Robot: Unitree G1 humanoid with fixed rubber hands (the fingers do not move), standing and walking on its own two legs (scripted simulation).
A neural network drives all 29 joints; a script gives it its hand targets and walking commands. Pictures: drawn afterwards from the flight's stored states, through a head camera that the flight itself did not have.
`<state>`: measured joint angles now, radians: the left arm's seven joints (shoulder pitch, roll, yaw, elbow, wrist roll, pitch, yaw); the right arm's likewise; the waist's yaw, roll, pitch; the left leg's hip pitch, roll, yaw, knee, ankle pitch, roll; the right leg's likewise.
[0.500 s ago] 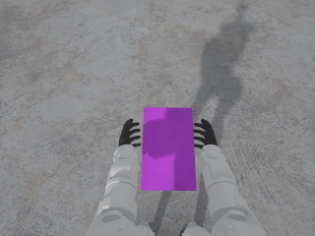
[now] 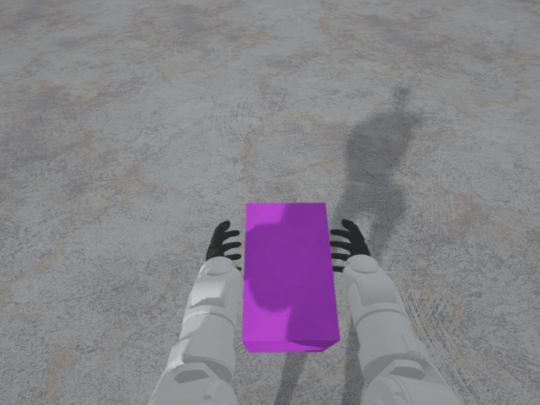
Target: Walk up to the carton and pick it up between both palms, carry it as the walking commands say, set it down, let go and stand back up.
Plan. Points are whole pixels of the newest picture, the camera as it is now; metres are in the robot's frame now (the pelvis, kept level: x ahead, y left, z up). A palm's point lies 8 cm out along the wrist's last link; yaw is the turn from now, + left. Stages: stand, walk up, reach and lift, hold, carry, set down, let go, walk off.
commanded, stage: reach and lift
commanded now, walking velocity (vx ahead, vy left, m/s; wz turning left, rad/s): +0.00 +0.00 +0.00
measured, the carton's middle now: (285, 280) +0.36 +0.02 -0.06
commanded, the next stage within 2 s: hold in 1.40 s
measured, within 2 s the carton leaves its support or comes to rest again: neither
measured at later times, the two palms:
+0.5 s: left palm (216, 255) +0.32 +0.12 +0.07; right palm (364, 254) +0.33 -0.10 +0.07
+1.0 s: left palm (226, 250) +0.33 +0.10 +0.08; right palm (375, 256) +0.33 -0.12 +0.07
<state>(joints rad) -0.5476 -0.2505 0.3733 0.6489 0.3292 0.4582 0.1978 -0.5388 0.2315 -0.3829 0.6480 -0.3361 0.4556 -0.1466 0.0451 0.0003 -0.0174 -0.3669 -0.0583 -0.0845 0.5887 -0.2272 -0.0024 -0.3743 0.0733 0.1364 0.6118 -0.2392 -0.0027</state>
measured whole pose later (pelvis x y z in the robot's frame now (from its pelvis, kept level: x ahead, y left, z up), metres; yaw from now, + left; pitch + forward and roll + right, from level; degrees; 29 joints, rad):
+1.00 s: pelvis +0.00 +0.01 +0.01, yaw +0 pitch -6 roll +0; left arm -0.64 -0.26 0.38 0.72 0.36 0.64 0.29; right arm -0.60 0.21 -0.43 0.68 -0.37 0.65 -0.14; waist -0.02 -0.01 -0.03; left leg -0.21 -0.06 -0.09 0.54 -0.22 0.01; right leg -0.20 0.06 0.14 0.54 -0.22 0.01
